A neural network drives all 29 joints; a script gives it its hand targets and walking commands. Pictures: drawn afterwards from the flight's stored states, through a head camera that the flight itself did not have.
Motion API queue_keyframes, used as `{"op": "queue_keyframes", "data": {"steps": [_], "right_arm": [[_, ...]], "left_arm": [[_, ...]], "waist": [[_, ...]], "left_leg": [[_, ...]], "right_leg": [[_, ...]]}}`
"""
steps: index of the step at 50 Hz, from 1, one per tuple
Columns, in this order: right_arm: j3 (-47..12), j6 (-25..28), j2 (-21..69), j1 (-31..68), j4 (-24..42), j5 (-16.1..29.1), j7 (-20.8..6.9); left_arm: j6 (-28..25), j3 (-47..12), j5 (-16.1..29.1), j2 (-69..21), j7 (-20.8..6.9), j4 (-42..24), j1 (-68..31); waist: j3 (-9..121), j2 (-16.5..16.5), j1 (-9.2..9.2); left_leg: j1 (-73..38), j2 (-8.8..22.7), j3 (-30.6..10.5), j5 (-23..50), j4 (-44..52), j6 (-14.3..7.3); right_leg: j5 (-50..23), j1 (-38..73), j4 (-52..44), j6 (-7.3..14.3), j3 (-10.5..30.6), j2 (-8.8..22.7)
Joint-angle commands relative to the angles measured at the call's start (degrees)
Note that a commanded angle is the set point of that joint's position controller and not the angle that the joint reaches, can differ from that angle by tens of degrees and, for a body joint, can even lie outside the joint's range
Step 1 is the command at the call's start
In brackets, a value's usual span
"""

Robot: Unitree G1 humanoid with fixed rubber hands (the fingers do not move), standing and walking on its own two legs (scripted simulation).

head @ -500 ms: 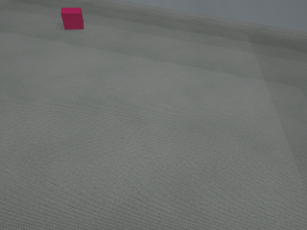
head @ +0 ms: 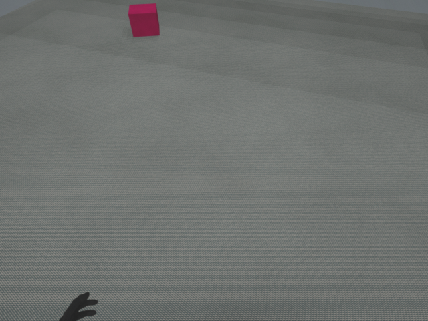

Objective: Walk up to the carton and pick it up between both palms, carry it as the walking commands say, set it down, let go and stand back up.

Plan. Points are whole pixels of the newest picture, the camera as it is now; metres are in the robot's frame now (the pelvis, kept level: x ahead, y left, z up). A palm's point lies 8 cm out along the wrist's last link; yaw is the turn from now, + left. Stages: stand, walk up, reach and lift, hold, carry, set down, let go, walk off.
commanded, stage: walk up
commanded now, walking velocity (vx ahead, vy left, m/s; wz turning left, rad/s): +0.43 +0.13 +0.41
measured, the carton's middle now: (144, 20) +2.86 +0.53 -0.65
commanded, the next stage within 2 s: none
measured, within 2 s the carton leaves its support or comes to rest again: neither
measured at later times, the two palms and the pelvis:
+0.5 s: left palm (17, 278) +0.26 +0.41 -0.12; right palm (259, 297) +0.19 -0.10 -0.10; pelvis +0.19 +0.15 +0.02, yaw +4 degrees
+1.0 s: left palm (42, 193) +0.47 +0.43 -0.11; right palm (228, 201) +0.42 -0.06 -0.11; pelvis +0.42 +0.18 +0.02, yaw +6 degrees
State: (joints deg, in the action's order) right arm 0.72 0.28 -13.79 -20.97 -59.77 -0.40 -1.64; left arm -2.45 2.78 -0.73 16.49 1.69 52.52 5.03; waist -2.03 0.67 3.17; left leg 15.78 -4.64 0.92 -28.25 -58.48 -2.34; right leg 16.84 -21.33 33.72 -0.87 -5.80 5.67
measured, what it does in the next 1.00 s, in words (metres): walks ahead: left foot, then right foot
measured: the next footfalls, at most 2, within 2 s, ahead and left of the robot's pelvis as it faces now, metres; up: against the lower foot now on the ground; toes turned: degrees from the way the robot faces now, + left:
left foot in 0.30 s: +0.26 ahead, +0.23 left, +0.00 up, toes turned +11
right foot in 0.86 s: +0.46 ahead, +0.08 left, +0.00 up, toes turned -4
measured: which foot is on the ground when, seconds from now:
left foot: up 0.00-0.28, down 0.30-0.88, up 0.90-1.00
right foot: down 0.00-0.30, up 0.32-0.84, down 0.86-1.00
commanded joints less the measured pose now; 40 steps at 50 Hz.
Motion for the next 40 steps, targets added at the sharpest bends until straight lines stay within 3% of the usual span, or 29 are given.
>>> {"op": "queue_keyframes", "data": {"steps": [1,2,4,6,8,11,12,13,14,15,16,17,18,19,21,22,24,25,29,30,32,33,34,35,36,37,38,39,40], "right_arm": [[-0.13,0.89,0.33,-0.08,8.16,-0.68,0.57],[0.01,0.44,-0.23,1.11,7.06,-0.21,0.2],[1.1,-0.84,-3.46,4.44,5.74,0.08,-1.9],[1.28,-0.68,-3.89,6.09,6.17,0.07,-3.27],[0.9,-0.5,-3.93,5.18,5.77,-0.09,-3.49],[0.49,0.52,-3.5,-5.31,6.13,-0.75,-0.56],[1.13,0.85,-6.15,-9.56,6.22,-0.9,0.58],[1.48,1.61,-8.72,-16.79,7.16,-1.96,2.19],[4.05,2.76,-17.81,-14.65,4.4,-2.57,1.77],[4.39,2.49,-19.28,-3.99,3.09,-2.05,0.97],[3.84,2.18,-18.06,1.57,5.25,-1.69,0.53],[3.13,2.28,-14.27,1.41,6.7,-1.11,0.36],[2.98,2.9,-12.31,1.87,6.27,-0.96,0.92],[2.53,3.72,-10.13,1.43,5.94,-1.32,0.89],[1.11,4.42,-5.59,0.25,6.99,-1.09,1.92],[0.95,4.74,-4.78,-0.02,5.88,-0.9,1.78],[1.27,4.86,-5.13,-1.7,3.93,-0.62,1.42],[0.93,4.53,-5.15,-4.03,3.07,-0.44,1.58],[0.86,4.27,-4.8,-9.99,0.21,-0.41,1.49],[0.56,4.19,-4.05,-11.15,0.49,-0.6,1.77],[-0.06,4.04,-3.4,-11.39,0.93,-0.61,1.97],[0.65,4.31,-4.18,-13.35,-1.75,-0.95,1.58],[-0.16,3.88,-2.29,-13.89,0.47,-0.91,2.25],[0.9,4.26,-4.66,-12.69,-1.29,-1.02,1.85],[0.46,4.02,-4.26,-11.89,0.52,-0.97,2.02],[0.46,4.06,-3.9,-12.19,-0.24,-0.98,2.12],[0.35,4.37,-3.88,-11.82,-0.15,-0.83,2.33],[0.37,4.58,-4.74,-10.44,0.44,-0.11,2.36],[0.22,5.04,-4.52,-7.47,0.29,0.16,1.95]], "left_arm": [[-0.86,2.76,-0.06,7.95,-1.17,0.66,10.21],[-1.05,3.04,-0.4,7.44,-1.46,0.1,5.95],[-0.53,2.73,-0.88,9.75,-1.47,0.14,6.64],[-0.34,2.0,-0.88,8.41,-1.38,1.08,7.14],[-0.05,2.14,-1.15,9.36,-1.91,1.38,5.43],[-0.47,3.31,-0.58,10.45,-3.59,0.34,5.14],[-0.46,3.24,-0.56,10.39,-4.07,-0.53,4.29],[-0.69,3.16,0.3,8.54,-5.0,-3.06,3.91],[0.11,1.66,-0.3,4.14,-4.74,-3.56,5.17],[0.67,1.31,-1.3,3.76,-4.06,-4.45,4.32],[1.18,1.62,-1.34,4.3,-4.27,-3.06,5.1],[1.51,1.84,-1.4,4.53,-3.97,-2.42,5.86],[0.75,1.4,-1.21,4.57,-3.49,-0.65,7.65],[0.15,0.78,-1.35,3.24,-3.51,1.48,10.31],[-0.3,0.66,-0.5,3.15,-3.89,1.15,10.48],[0.08,0.87,-0.7,2.51,-3.7,1.15,10.75],[0.96,1.0,-1.3,2.94,-3.54,0.54,7.05],[1.41,0.61,-1.18,2.76,-3.41,-0.42,3.9],[0.95,-0.82,-0.52,-0.61,-3.42,-3.19,-5.21],[0.86,-0.63,-0.23,-0.14,-3.47,-4.22,-7.81],[0.56,-0.45,0.5,0.22,-3.58,-5.35,-6.78],[0.46,-0.42,0.04,-0.78,-3.27,-4.82,-7.4],[0.5,-0.3,0.78,-0.15,-3.51,-5.32,-5.74],[0.31,-0.38,-0.02,-0.48,-3.21,-4.54,-5.63],[0.47,-0.12,0.94,0.73,-3.2,-5.05,-5.19],[0.09,-0.1,0.7,0.05,-3.11,-4.76,-4.6],[-0.2,-0.08,0.92,0.31,-2.95,-4.37,-1.95],[-0.52,0.45,0.52,1.41,-2.26,-2.85,2.01],[-1.05,1.33,-0.33,4.27,-1.31,0.64,13.87]], "waist": [[2.45,-15.57,-2.99],[-1.02,-20.04,-1.62],[-3.54,-13.01,-2.0],[-5.75,-12.28,-1.52],[-5.98,-13.92,1.36],[-0.5,-8.39,4.83],[1.24,-0.47,7.04],[0.79,12.95,10.19],[-2.22,28.8,7.19],[-6.03,26.81,2.98],[-7.54,21.89,1.72],[-6.27,17.79,0.9],[-6.55,18.37,-0.46],[-3.16,20.21,-1.4],[0.04,11.02,-3.35],[0.53,9.16,-3.7],[2.44,4.4,-3.36],[2.28,2.02,-1.79],[-1.99,0.52,1.87],[-3.9,-1.12,2.57],[-5.03,-1.65,1.98],[-6.66,-0.87,1.82],[-5.54,0.8,2.03],[-5.73,1.18,1.19],[-4.86,2.45,1.53],[-5.62,-0.05,0.55],[-2.72,2.78,-0.85],[-0.48,-1.12,-3.49],[8.41,-2.6,-9.89]], "left_leg": [[20.28,9.71,-0.12,8.08,-6.26,0.86],[15.63,10.78,-0.24,7.73,1.6,1.57],[7.77,9.87,1.12,9.44,8.93,2.76],[4.02,9.47,2.47,13.28,14.33,4.06],[-2.0,8.5,7.95,17.23,18.81,4.64],[-10.12,7.5,8.7,11.89,18.87,2.81],[-13.34,8.02,6.16,6.73,21.79,1.35],[-13.78,15.79,-5.55,-4.86,33.92,-1.29],[-8.02,30.16,-32.72,-19.56,52.54,-2.37],[-1.41,28.4,-31.52,-27.1,56.61,-3.05],[-0.76,25.56,-26.56,-23.42,54.03,-3.87],[-1.77,22.78,-22.99,-14.93,52.1,-3.64],[-1.89,19.96,-20.21,-8.31,50.74,-3.79],[-7.02,18.59,-13.48,6.11,46.67,-3.56],[-4.88,17.54,-11.17,19.18,45.44,-4.5],[-4.84,17.9,-10.67,20.76,45.55,-4.44],[-8.52,18.14,-10.6,15.41,47.23,-5.43],[-12.92,17.53,-7.78,15.85,46.89,-5.69],[-17.17,17.96,-6.14,22.51,48.48,-6.84],[-16.7,18.4,-8.54,25.59,48.53,-7.83],[-14.2,17.17,-5.7,31.25,46.81,-7.91],[-14.35,19.62,-7.83,37.16,46.28,-7.95],[-13.46,17.43,-4.89,35.38,45.36,-7.63],[-15.7,19.73,-7.42,38.82,45.5,-7.69],[-12.9,17.93,-4.74,35.49,45.27,-7.87],[-12.29,17.55,-3.39,41.93,43.23,-6.74],[-12.29,16.35,-1.48,50.63,40.08,-5.84],[-9.3,14.93,0.69,55.63,34.19,-4.86],[0.5,13.21,1.43,53.37,21.44,-2.79]], "right_leg": [[-21.82,21.96,-16.91,4.42,8.91,19.35],[-18.44,13.83,-19.13,3.9,5.88,17.64],[-9.6,5.21,-22.07,3.39,2.64,15.88],[0.43,-0.2,-22.68,2.65,0.3,14.18],[12.61,-4.85,-20.18,1.71,-0.93,11.89],[13.66,-6.27,-8.66,0.86,-1.04,9.7],[15.01,-8.41,1.42,0.23,-2.43,7.42],[15.4,-11.61,19.52,-1.5,-3.35,3.25],[16.55,-17.91,36.15,-1.63,1.74,-1.27],[13.88,-18.95,38.84,-1.03,5.98,1.01],[10.79,-17.32,38.39,-0.77,5.36,2.11],[7.74,-15.46,37.36,-0.45,4.23,2.61],[7.38,-14.68,39.06,-0.13,5.23,2.57],[7.58,-14.65,41.01,0.07,4.91,2.97],[-0.41,-9.39,33.43,-1.2,5.76,4.13],[-2.13,-8.78,32.33,-0.75,5.96,4.12],[-3.1,-9.88,29.18,-0.12,4.95,2.82],[-3.15,-12.31,23.61,-0.37,4.54,2.65],[-2.86,-12.32,8.61,-1.27,2.23,0.62],[-1.88,-12.14,7.1,-1.46,2.72,0.43],[-1.9,-7.77,4.05,-1.87,1.48,0.54],[-0.01,-8.76,5.53,-1.49,0.67,-0.66],[-1.61,-6.16,4.6,-1.48,0.99,0.86],[0.04,-8.42,6.44,-1.23,-0.22,-1.03],[-0.98,-4.04,4.73,-1.9,0.07,0.71],[-1.98,-2.13,2.18,-1.08,-1.85,-1.44],[-3.28,1.31,0.49,-0.27,-2.69,-2.13],[-4.78,9.32,-3.6,1.52,-1.95,-1.46],[-6.07,25.9,-3.6,5.35,3.79,1.86]]}}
